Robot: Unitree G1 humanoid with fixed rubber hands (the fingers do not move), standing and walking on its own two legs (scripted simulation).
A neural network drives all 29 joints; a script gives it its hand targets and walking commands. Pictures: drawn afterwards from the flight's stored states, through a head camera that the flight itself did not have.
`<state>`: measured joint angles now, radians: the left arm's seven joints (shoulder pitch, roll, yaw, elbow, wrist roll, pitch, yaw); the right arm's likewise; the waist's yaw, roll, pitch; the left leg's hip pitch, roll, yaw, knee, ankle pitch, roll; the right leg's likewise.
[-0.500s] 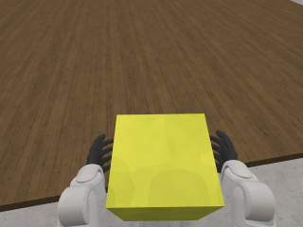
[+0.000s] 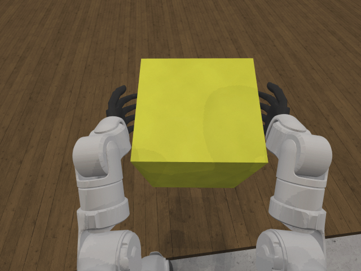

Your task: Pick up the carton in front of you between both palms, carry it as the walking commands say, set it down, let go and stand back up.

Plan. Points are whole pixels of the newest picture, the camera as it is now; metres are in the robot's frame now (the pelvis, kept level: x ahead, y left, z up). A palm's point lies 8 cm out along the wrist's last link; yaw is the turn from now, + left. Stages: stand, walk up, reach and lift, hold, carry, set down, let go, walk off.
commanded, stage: carry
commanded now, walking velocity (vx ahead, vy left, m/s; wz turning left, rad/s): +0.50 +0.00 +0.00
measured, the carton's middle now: (194, 133) +0.39 +0.00 +0.08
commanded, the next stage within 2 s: none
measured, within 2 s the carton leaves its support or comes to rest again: neither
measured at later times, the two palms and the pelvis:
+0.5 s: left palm (143, 32) +0.70 +0.15 +0.15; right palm (246, 24) +0.74 -0.15 +0.15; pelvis +0.36 -0.04 +0.04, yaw +1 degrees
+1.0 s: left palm out of the picture +1.06 +0.11 +0.25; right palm out of the picture +1.04 -0.19 +0.24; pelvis +0.70 -0.01 +0.09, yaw +0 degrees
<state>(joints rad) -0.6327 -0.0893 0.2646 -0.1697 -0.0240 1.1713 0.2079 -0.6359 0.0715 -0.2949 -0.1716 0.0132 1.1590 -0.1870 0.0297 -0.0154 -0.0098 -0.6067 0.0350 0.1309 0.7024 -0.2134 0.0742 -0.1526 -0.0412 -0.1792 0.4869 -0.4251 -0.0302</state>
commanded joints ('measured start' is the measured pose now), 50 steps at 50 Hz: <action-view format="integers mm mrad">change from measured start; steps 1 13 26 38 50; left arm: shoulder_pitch -569 -509 -675 -574 -667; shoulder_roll -669 -671 -838 -657 -733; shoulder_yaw -578 -548 -802 -578 -409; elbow -73 -139 -245 13 133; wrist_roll -177 -42 -355 -241 -53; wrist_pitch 5 -90 -61 53 75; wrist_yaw -49 -14 -101 -79 -33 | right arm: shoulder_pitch -503 -650 -452 -525 -801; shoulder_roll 673 792 661 604 865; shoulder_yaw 569 779 533 543 602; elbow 18 -225 -134 12 97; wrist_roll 137 369 68 87 263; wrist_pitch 16 -77 -43 72 73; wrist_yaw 14 85 27 8 55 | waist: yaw -86 -149 37 60 -85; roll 0 136 -3 -111 3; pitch -457 -369 -517 -321 -436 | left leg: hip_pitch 441 989 -152 -59 697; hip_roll -97 223 -40 -69 280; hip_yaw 89 -325 -210 31 -500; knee -248 -326 934 -41 -394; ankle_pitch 271 542 -175 181 198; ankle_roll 34 147 11 -9 193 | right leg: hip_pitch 136 -1072 252 244 -546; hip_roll -82 -2 -184 -102 2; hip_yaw -21 80 615 206 223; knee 383 1093 12 -100 814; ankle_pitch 1009 -159 512 879 65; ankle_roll -44 -79 -229 -141 -21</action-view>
